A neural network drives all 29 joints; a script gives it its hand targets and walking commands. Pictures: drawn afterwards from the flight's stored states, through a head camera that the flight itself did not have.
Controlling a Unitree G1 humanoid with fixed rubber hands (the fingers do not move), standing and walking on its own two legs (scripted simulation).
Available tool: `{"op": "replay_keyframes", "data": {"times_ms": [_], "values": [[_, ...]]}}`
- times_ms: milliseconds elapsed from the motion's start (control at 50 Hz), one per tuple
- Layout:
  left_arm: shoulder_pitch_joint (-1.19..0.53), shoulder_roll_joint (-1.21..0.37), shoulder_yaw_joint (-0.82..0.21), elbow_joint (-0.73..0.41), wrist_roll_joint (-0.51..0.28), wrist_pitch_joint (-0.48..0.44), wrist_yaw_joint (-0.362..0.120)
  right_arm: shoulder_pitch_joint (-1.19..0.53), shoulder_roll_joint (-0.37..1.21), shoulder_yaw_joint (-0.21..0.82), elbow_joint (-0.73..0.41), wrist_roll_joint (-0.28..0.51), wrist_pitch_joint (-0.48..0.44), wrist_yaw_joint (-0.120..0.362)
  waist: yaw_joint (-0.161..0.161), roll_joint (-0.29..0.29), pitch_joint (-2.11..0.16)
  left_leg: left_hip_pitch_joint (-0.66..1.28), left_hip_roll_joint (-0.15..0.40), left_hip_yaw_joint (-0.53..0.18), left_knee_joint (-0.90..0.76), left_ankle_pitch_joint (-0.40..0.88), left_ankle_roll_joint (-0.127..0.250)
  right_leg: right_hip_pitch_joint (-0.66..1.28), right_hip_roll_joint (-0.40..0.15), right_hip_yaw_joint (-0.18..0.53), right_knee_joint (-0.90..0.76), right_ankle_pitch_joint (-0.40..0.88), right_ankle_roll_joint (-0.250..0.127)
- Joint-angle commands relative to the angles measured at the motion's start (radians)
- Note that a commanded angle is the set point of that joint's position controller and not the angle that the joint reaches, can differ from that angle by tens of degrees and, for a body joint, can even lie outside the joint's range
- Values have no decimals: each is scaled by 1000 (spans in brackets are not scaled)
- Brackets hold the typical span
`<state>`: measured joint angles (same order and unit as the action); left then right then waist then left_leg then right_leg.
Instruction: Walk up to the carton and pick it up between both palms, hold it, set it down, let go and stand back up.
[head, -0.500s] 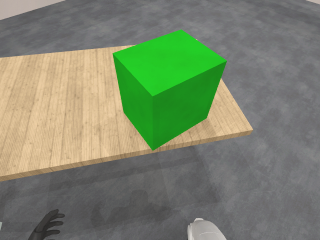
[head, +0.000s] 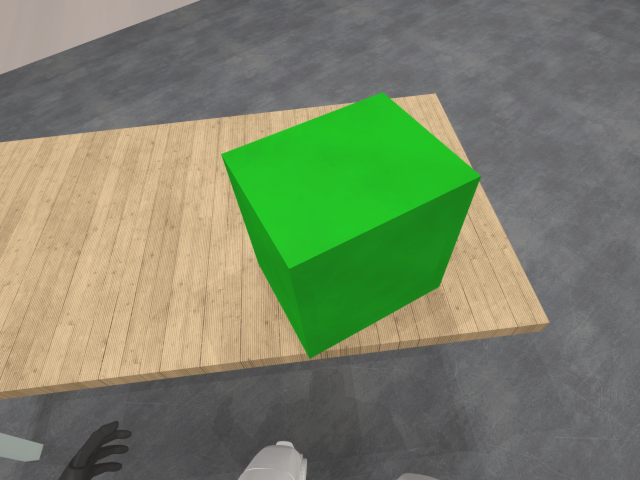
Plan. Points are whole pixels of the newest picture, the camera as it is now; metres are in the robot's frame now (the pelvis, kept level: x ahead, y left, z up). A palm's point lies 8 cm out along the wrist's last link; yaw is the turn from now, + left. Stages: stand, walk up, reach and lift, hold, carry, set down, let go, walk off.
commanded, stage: walk up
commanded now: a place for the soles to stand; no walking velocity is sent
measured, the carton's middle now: (345, 229) +0.44 -0.01 +0.01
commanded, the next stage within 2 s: none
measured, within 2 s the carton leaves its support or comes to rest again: neither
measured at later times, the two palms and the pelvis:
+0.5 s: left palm out of the picture +0.12 +0.32 -0.08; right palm (591, 453) +0.16 -0.31 -0.12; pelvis +0.04 -0.02 -0.01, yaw +5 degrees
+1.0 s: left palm out of the picture +0.10 +0.34 -0.09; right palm (583, 462) +0.15 -0.30 -0.11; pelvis +0.03 +0.00 -0.01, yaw +5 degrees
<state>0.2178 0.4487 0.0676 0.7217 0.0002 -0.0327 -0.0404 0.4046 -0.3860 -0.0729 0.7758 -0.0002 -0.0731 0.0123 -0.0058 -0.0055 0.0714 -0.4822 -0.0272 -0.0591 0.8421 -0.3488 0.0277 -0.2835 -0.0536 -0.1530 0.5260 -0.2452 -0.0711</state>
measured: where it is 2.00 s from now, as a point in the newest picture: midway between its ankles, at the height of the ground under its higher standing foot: outside the picture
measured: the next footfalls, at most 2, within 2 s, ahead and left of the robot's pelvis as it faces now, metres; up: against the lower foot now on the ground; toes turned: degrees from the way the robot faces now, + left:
left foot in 0.08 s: +0.05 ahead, +0.10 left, +0.00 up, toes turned +4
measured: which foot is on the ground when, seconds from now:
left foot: up 0.00-0.06, down 0.08-1.00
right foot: down 0.00-1.00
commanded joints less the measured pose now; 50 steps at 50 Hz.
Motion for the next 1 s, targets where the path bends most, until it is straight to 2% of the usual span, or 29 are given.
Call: {"op": "replay_keyframes", "data": {"times_ms": [0,20,40,60,80,100,120,140,160,180,200,220,240,260,280,300,320,340,380,400,420,480,540,620,720,820,980], "values": [[-5,171,35,-50,13,12,6,61,-156,-2,2,-28,-31,-36,29,-91,-128,184,31,108,-337,198,-12,84,-195,122,32,126,-129],[-1,155,24,-50,6,18,9,66,-159,-4,7,-34,-36,-45,17,-71,-153,241,11,77,-400,205,-1,76,-184,112,116,185,-102],[3,129,10,-47,-1,24,11,66,-186,-14,2,-45,-40,-55,9,-23,-153,300,32,-18,-440,222,2,15,-166,105,184,138,-62],[7,96,-2,-54,-8,28,15,32,-260,-29,-17,-60,-40,-62,25,127,-117,306,164,-272,-461,286,50,-103,-104,96,265,-18,-5],[-8,77,-5,-61,-17,35,17,-32,-316,-33,-46,-58,-40,-67,44,234,-33,275,310,-555,-500,353,130,-250,10,104,318,-276,53],[-38,118,14,-44,-11,43,26,-32,-322,-34,-46,-39,-37,-69,30,134,35,175,318,-515,-485,350,199,-191,0,156,361,-327,48],[-34,133,29,-32,-7,43,31,-50,-313,-24,-42,-34,-37,-67,21,182,32,192,334,-533,-463,440,256,-177,-12,187,379,-334,43],[-51,143,32,-38,-5,37,32,-59,-282,-16,-43,-30,-33,-65,16,152,11,205,301,-441,-424,554,247,-157,-16,192,377,-339,39],[-54,131,31,-40,-6,34,28,-57,-260,-8,-47,-30,-30,-64,13,163,-30,236,260,-352,-387,659,216,-132,-15,187,342,-335,39],[-32,119,29,-38,-8,28,28,-64,-245,-3,-48,-31,-28,-62,21,174,-70,279,237,-299,-351,748,197,-118,-15,174,288,-301,38],[-28,107,25,-30,-8,24,30,-77,-248,0,-48,-29,-26,-61,21,188,-85,288,225,-279,-318,790,181,-90,-9,158,210,-271,36],[-19,100,27,-20,-7,19,32,-106,-249,3,-51,-24,-22,-60,36,171,-94,267,202,-246,-282,805,161,-37,-3,145,125,-212,26],[10,92,28,-1,-3,14,35,-139,-248,5,-55,-20,-14,-58,57,151,-102,231,180,-211,-243,765,134,41,1,135,6,-117,19],[37,104,32,14,5,5,39,-150,-236,9,-56,-16,-9,-56,68,127,-131,204,152,-186,-200,665,96,120,-14,174,-68,27,6],[49,144,36,25,15,-5,44,-149,-204,18,-59,-8,-8,-52,53,71,-170,156,106,-137,-155,537,55,194,-73,244,-50,187,-11],[24,177,39,19,22,-13,47,-156,-172,28,-61,-3,-5,-47,35,-5,-170,102,49,-74,-123,398,23,194,-163,348,-67,247,-40],[-38,195,36,9,19,-15,42,-129,-171,25,-34,-9,1,-45,1,-20,-135,121,18,-36,-149,189,8,114,-227,392,-75,209,-98],[-71,190,32,10,14,-16,36,-120,-192,17,-13,-14,2,-43,-13,-16,-125,184,29,-36,-196,137,16,64,-212,341,-47,197,-103],[-69,159,22,25,9,-11,34,-161,-204,12,-8,-18,-6,-36,-1,-30,-116,208,59,-98,-260,250,41,23,-130,259,-25,93,-44],[-72,148,19,22,7,-10,35,-171,-214,11,-8,-19,-12,-34,7,-28,-128,217,79,-129,-268,320,52,29,-105,227,-4,84,-27],[-70,139,19,24,3,-8,35,-179,-219,13,-8,-16,-14,-33,16,-32,-133,203,86,-143,-266,331,62,34,-90,215,-4,62,-17],[-74,148,19,21,5,-11,35,-178,-209,15,-6,-15,-8,-37,9,-71,-138,203,69,-111,-242,332,50,55,-118,242,-35,79,-27],[-85,149,20,23,4,-9,36,-179,-211,17,3,-18,-5,-36,10,-49,-145,204,75,-122,-263,342,48,65,-113,230,-22,78,-18],[-91,140,20,21,5,-4,35,-201,-211,21,5,-19,-5,-34,19,-7,-142,176,90,-152,-308,288,56,79,-90,213,-16,-2,-8],[-93,135,18,29,8,-1,33,-215,-215,24,11,-21,-5,-32,21,-9,-122,135,96,-178,-349,227,54,92,-77,206,-33,-65,-4],[-87,135,17,38,8,2,30,-228,-221,22,17,-25,-5,-29,26,20,-114,121,107,-203,-393,166,52,101,-63,196,-34,-113,2],[-81,135,17,57,8,3,29,-234,-227,24,23,-27,-8,-29,32,30,-123,129,120,-221,-411,206,52,127,-54,187,-18,-65,7]]}}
